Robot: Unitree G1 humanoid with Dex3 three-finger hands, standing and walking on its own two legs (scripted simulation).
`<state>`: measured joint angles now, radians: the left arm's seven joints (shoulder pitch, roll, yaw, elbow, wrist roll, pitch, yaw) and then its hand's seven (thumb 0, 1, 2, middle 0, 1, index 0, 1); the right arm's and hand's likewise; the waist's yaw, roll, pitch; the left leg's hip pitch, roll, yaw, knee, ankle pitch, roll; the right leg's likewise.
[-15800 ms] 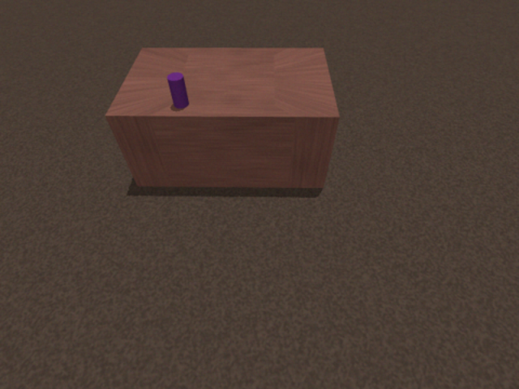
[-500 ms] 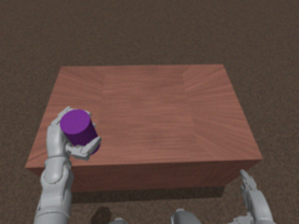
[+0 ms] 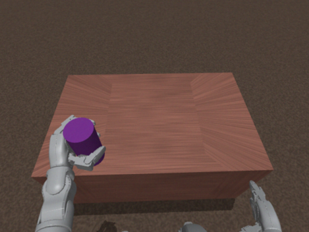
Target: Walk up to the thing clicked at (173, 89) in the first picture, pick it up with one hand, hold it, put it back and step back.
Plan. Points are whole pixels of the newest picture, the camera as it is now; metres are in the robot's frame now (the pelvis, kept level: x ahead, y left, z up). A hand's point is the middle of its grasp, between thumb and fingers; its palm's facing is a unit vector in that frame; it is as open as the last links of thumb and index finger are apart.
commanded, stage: hold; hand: left
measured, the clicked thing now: (86, 143) +0.33 +0.17 +0.06
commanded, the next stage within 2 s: crouch in 1.98 s
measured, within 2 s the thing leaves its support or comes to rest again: neither
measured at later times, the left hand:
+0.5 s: hand (88, 144) +0.32 +0.16 +0.06, palm faces +0.11 -0.99 +0.00, open 9.3 cm
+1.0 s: hand (88, 142) +0.33 +0.16 +0.06, palm faces +0.10 -0.99 -0.01, open 9.3 cm
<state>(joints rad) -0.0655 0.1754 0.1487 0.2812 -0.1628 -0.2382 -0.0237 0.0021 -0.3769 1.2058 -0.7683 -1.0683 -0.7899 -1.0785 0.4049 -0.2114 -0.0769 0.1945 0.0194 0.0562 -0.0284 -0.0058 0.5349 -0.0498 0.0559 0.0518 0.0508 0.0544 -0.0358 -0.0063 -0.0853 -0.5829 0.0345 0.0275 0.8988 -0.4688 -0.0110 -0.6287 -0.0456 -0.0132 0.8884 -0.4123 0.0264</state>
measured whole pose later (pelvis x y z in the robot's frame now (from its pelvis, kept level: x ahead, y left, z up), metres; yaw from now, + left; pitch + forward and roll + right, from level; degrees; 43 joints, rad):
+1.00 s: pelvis +0.00 +0.00 +0.01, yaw +0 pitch +8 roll +0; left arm -0.07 0.18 0.13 0.29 -0.16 -0.26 -0.02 0.00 -0.37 1.20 -0.77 -1.06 -0.79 -1.08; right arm 0.37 -0.21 -0.07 0.29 0.02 0.01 -0.03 -0.01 0.53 -0.06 0.06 0.05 0.05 0.05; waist -0.03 0.00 -0.07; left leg -0.55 0.03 0.02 0.86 -0.45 -0.01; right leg -0.59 -0.05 -0.02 0.85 -0.40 0.02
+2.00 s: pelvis +0.00 +0.00 +0.01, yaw +0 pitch +7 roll +0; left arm -0.06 0.16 0.13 0.30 -0.16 -0.27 -0.01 0.00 -0.36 1.18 -0.76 -1.06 -0.79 -1.07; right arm 0.36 -0.21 -0.08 0.29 0.01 0.01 -0.02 -0.01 0.52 -0.06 0.06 0.05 0.05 0.05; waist -0.03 -0.01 -0.06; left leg -0.54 0.03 0.02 0.85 -0.45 -0.01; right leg -0.58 -0.05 -0.02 0.84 -0.39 0.03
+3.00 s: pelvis -0.03 +0.00 -0.07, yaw +0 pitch +23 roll -2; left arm -0.56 0.33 0.35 1.00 -0.08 -0.62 -0.04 0.00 -0.35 1.18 -0.78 -1.03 -0.80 -1.05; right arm 0.42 -0.25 -0.05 -0.08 -0.07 0.00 0.06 -0.01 0.52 -0.05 0.06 0.05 0.05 0.05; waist -0.20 -0.04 -0.12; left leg -1.11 0.05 -0.02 1.28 -0.57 -0.02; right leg -1.13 -0.04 -0.04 1.23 -0.50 0.02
